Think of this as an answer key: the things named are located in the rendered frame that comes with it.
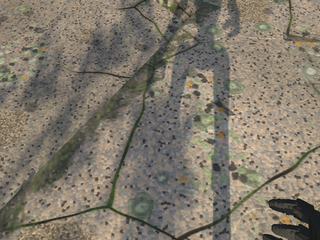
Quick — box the right robot hand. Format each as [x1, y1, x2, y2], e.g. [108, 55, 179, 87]
[262, 198, 320, 240]

